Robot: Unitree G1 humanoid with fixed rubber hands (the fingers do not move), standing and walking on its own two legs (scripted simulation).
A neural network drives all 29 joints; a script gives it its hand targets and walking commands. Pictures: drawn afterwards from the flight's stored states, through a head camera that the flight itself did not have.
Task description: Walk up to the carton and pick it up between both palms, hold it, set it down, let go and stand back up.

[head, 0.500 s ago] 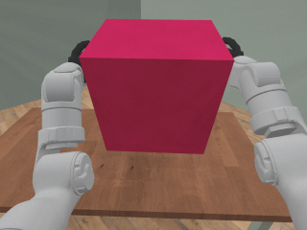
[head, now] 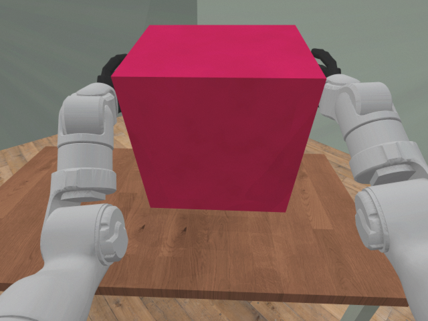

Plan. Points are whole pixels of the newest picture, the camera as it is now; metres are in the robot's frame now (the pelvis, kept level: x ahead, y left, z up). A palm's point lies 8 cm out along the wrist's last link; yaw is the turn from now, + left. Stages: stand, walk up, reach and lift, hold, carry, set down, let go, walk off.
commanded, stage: hold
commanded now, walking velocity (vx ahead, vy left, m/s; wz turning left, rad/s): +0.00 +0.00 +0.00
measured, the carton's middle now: (219, 121) +0.41 -0.01 +0.26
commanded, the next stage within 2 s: none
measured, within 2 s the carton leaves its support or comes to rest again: neither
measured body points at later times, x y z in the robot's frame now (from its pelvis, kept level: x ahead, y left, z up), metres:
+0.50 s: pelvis +0.00 +0.00 +0.00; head -0.10 +0.02 +0.44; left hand +0.38 +0.18 +0.32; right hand +0.38 -0.19 +0.34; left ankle +0.01 +0.13 -0.75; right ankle +0.01 -0.10 -0.75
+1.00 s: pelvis -0.01 +0.01 +0.00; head -0.12 +0.02 +0.44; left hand +0.36 +0.19 +0.34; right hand +0.36 -0.18 +0.35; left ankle +0.01 +0.13 -0.75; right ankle +0.01 -0.10 -0.75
